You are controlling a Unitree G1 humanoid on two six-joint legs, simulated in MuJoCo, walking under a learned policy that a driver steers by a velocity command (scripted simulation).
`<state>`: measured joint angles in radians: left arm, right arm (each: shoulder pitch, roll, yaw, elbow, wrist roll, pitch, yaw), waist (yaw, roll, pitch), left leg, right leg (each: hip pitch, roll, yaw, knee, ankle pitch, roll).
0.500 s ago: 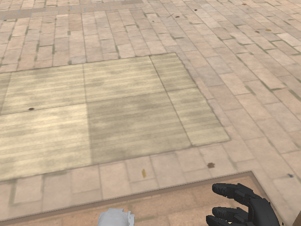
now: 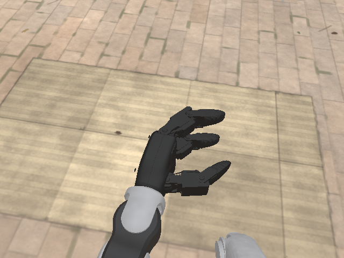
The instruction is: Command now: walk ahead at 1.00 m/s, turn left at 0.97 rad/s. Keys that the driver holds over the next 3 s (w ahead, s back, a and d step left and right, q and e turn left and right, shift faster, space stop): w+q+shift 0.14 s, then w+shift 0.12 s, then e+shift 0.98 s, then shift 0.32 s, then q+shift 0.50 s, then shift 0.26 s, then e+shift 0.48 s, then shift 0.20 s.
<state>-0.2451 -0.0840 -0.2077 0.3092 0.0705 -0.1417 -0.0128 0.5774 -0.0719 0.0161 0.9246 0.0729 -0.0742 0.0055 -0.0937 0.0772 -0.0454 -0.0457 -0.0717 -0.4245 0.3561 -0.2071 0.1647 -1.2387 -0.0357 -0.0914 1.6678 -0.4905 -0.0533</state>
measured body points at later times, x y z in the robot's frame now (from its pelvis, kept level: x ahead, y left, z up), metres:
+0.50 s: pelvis +0.32 +0.07 +0.17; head +0.34 +0.11 +0.62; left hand +0.25 +0.32 +0.02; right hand +0.59 -0.07 +0.11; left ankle +0.37 +0.20 -0.55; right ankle +0.20 -0.16 -0.45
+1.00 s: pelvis +0.48 +0.05 +0.17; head +0.52 +0.03 +0.61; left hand +0.66 +0.31 +0.09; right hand +0.64 -0.24 +0.07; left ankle +0.41 +0.21 -0.46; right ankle +0.55 -0.04 -0.55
